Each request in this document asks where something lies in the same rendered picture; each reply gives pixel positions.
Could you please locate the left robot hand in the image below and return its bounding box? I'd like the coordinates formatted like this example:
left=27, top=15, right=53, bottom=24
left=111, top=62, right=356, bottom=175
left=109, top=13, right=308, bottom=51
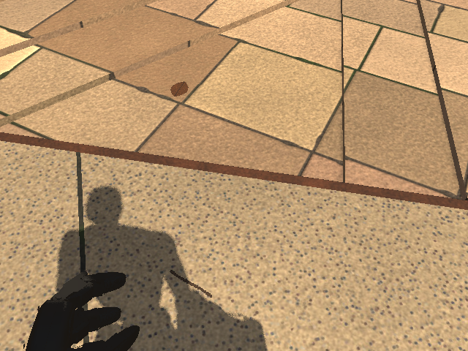
left=23, top=272, right=140, bottom=351

